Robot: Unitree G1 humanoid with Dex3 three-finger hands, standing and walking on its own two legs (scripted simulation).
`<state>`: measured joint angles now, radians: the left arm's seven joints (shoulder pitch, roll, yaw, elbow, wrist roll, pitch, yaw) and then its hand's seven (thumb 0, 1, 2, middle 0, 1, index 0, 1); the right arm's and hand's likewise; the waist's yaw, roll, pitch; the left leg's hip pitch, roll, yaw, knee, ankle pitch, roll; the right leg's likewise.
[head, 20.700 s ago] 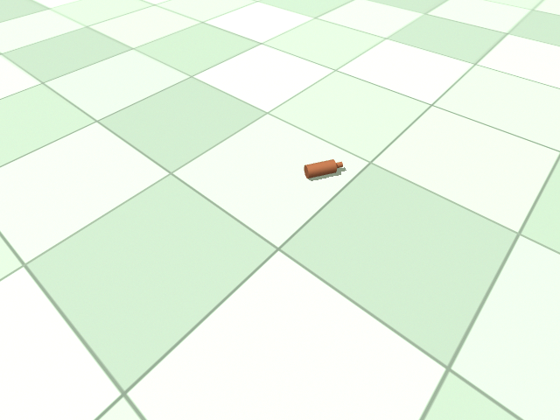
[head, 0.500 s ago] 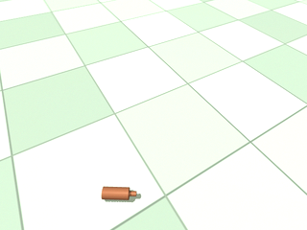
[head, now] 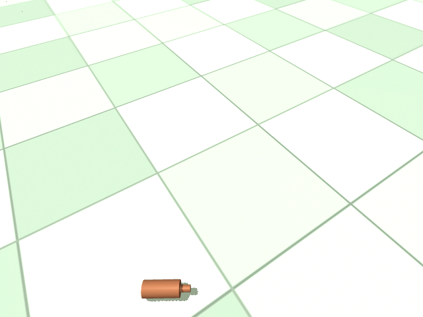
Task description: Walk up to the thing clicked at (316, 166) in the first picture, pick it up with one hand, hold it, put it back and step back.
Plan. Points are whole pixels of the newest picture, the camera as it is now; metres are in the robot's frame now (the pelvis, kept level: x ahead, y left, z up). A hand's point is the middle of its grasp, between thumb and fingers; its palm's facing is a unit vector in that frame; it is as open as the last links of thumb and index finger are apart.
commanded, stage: walk up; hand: left
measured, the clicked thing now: (166, 288) +0.39 +0.24 -0.73
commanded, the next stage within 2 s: stand in 0.98 s
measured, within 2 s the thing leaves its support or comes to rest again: neither
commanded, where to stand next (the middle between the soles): +0.03 +0.02 m, yaw +2 degrees
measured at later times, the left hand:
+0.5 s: hand out of the picture +0.10 +0.26 -0.14, palm faces -0.02 -0.94 -0.35, open 7.4 cm
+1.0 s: hand out of the picture +0.08 +0.26 -0.14, palm faces +0.00 -0.93 -0.36, open 7.4 cm
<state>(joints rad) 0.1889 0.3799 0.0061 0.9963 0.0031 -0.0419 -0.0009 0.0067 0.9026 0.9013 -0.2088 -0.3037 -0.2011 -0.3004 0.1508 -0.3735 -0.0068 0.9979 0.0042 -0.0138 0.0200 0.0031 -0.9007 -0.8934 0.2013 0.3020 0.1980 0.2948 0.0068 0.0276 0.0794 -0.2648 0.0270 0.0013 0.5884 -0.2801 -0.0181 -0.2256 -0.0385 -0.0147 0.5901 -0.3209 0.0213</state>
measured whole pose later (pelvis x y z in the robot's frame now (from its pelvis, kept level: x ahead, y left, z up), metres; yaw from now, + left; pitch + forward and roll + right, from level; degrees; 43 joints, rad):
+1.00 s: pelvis +0.01 +0.00 +0.02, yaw +1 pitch -2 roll +0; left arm 0.10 0.35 0.01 1.16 0.01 -0.02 0.00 0.01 0.90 0.90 -0.21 -0.30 -0.20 -0.30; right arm 0.09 -0.35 -0.01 1.16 -0.01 0.00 0.01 0.00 -0.90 -0.89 0.20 0.30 0.20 0.29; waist -0.01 0.01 0.05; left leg -0.13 0.02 -0.01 0.34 -0.17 -0.02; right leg -0.08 -0.04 -0.03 0.32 -0.20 0.03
